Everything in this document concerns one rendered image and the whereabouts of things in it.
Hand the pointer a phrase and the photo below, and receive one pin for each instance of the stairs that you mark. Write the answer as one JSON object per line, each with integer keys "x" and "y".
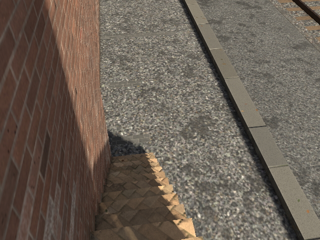
{"x": 138, "y": 203}

